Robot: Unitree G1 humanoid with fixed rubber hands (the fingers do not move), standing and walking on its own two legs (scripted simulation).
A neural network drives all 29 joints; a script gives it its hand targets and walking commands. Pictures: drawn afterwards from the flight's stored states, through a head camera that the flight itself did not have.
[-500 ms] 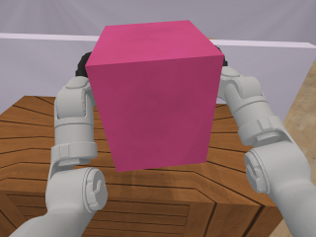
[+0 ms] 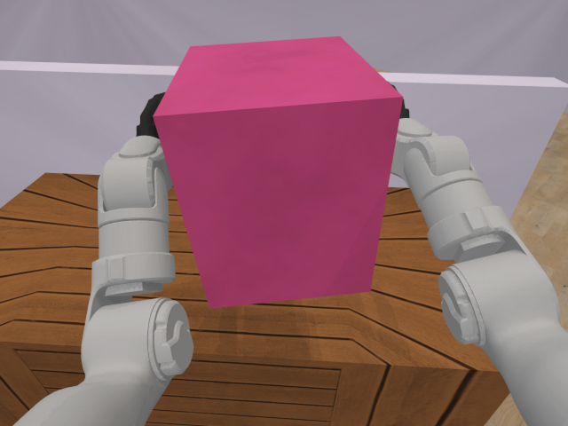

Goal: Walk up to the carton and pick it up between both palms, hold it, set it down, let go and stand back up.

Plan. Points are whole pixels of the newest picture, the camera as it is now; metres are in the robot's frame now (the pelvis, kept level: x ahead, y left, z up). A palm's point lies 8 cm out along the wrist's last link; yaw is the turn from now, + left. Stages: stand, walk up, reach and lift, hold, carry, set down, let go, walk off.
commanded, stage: hold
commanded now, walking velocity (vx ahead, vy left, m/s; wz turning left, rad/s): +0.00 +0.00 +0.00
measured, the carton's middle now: (277, 165) +0.39 +0.00 +0.24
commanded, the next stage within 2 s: none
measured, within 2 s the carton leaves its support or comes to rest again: neither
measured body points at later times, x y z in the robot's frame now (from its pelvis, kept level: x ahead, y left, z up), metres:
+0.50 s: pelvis +0.00 +0.00 +0.00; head -0.09 +0.02 +0.44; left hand +0.39 +0.16 +0.28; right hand +0.39 -0.16 +0.29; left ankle +0.03 +0.12 -0.75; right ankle -0.02 -0.11 -0.75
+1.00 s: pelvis +0.00 +0.00 +0.00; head -0.09 +0.02 +0.44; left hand +0.39 +0.16 +0.29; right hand +0.39 -0.16 +0.29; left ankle +0.03 +0.12 -0.75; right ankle -0.02 -0.11 -0.75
